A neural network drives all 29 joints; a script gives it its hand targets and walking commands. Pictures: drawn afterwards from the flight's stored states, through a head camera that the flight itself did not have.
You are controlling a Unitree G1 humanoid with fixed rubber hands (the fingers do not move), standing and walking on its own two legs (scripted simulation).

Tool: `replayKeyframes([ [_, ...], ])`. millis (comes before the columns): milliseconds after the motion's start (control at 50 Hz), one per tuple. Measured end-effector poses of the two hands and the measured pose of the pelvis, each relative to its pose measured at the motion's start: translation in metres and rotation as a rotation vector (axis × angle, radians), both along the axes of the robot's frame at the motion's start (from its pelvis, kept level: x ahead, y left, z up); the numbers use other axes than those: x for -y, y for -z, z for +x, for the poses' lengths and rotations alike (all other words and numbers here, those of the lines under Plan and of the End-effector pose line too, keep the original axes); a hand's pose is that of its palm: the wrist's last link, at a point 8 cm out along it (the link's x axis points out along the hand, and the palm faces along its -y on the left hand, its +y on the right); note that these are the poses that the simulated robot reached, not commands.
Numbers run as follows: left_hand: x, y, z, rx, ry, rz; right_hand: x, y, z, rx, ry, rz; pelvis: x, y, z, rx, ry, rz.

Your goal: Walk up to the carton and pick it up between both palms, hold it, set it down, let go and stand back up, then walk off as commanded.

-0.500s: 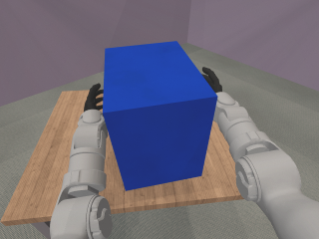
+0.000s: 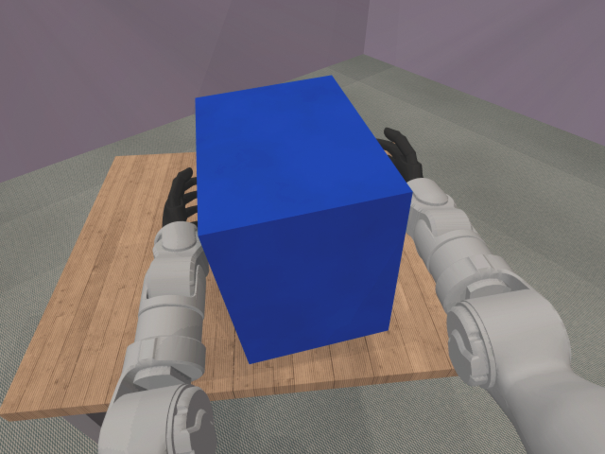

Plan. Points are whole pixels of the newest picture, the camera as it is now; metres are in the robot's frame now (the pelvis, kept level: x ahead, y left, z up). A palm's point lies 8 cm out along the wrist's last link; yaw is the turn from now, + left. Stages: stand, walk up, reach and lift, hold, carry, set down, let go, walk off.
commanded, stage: set down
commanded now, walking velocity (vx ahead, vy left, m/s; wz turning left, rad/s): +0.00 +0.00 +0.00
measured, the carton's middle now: (292, 214) +0.45 +0.06 +0.09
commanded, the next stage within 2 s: none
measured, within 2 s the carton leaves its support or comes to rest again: rests again in 0.78 s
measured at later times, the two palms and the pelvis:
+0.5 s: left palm (180, 244) +0.36 +0.20 +0.11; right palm (400, 200) +0.44 -0.10 +0.14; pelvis -0.01 +0.00 +0.00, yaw +0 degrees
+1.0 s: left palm (185, 248) +0.36 +0.20 +0.10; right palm (402, 207) +0.44 -0.10 +0.12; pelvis -0.01 +0.00 +0.00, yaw +0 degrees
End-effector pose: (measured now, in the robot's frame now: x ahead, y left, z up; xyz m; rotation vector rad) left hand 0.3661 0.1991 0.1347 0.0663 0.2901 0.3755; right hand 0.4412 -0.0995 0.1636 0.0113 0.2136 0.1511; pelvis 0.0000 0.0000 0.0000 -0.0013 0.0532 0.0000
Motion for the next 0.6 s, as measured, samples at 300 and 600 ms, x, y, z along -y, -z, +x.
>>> replayKeyframes([
  [300, -0.004, 0.015, -0.004, -0.005, -0.003, -0.007, -0.004, 0.014, -0.003, 0.005, -0.012, -0.045, -0.003, 0.000, -0.004, -0.014, 0.000, -0.003],
  [600, -0.002, 0.031, -0.006, -0.007, -0.013, -0.015, -0.003, 0.030, -0.003, 0.001, -0.025, -0.051, -0.002, 0.000, -0.008, -0.041, 0.002, -0.004],
])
